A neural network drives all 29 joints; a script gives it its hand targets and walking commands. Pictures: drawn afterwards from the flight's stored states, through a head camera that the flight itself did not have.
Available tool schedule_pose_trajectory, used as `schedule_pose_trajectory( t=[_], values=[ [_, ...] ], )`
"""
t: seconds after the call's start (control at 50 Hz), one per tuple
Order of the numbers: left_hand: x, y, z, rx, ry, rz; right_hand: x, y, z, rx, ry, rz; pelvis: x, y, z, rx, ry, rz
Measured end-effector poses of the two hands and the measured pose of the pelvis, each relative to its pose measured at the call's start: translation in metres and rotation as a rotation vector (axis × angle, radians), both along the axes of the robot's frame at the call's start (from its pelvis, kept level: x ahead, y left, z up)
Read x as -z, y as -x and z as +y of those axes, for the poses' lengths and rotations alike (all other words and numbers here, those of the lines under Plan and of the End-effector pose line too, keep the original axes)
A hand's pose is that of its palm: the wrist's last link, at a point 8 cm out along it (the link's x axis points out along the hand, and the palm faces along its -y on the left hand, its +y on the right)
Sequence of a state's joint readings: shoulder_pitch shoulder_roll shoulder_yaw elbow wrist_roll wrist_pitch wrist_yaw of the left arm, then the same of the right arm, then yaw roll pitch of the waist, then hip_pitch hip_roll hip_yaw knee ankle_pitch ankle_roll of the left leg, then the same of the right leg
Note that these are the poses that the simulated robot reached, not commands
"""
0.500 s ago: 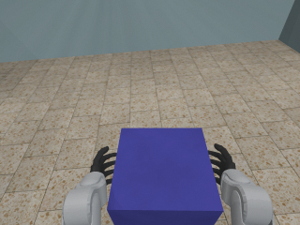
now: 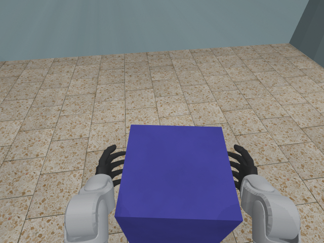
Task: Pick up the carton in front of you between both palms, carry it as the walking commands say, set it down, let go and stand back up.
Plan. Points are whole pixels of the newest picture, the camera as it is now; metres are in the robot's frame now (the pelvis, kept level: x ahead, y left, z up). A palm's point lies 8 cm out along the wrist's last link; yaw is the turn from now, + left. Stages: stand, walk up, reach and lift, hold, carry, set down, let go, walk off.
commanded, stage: carry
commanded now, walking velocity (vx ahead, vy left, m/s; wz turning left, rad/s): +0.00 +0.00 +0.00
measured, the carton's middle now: (173, 190) +0.26 +0.00 +0.01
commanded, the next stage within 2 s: hold in 1.82 s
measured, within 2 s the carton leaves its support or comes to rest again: neither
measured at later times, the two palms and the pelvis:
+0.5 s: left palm (116, 156) +0.31 +0.13 +0.09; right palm (243, 155) +0.31 -0.17 +0.09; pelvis +0.07 -0.02 -0.01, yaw +1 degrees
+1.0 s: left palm (117, 171) +0.28 +0.13 +0.06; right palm (243, 169) +0.29 -0.17 +0.06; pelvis +0.03 -0.02 +0.00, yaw +0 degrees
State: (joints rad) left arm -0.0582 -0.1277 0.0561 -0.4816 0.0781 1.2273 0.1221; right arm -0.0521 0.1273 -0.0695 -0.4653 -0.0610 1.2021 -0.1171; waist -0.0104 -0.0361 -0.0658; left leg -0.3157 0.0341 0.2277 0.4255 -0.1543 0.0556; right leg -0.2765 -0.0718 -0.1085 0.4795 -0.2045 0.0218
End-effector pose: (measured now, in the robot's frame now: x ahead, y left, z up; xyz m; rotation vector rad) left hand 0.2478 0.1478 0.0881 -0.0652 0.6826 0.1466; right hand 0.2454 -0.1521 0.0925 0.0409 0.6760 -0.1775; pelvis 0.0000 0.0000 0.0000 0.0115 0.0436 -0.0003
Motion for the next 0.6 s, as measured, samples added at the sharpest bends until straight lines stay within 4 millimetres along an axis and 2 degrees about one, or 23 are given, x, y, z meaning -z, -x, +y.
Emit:
schedule_pose_trajectory(
  t=[0.12,0.26,0.42,0.6],
  values=[
    [-0.016,-0.036,-0.007,-0.001,-0.026,-0.044,-0.01,-0.037,-0.007,-0.002,-0.025,-0.044,0.001,-0.04,-0.006,-0.002,0.006,0.009],
    [-0.006,-0.057,-0.01,-0.015,-0.025,-0.008,-0.001,-0.063,-0.01,-0.017,-0.023,-0.008,0.005,-0.063,-0.013,-0.007,0.007,0.019],
    [0.001,-0.06,-0.012,-0.022,-0.021,-0.001,0.006,-0.069,-0.012,-0.025,-0.02,-0.001,0.007,-0.067,-0.017,-0.01,0.005,0.021],
    [-0.001,-0.053,-0.015,-0.018,-0.02,-0.013,0.003,-0.06,-0.015,-0.021,-0.019,-0.013,0.007,-0.063,-0.018,-0.009,0.005,0.008]
  ],
)
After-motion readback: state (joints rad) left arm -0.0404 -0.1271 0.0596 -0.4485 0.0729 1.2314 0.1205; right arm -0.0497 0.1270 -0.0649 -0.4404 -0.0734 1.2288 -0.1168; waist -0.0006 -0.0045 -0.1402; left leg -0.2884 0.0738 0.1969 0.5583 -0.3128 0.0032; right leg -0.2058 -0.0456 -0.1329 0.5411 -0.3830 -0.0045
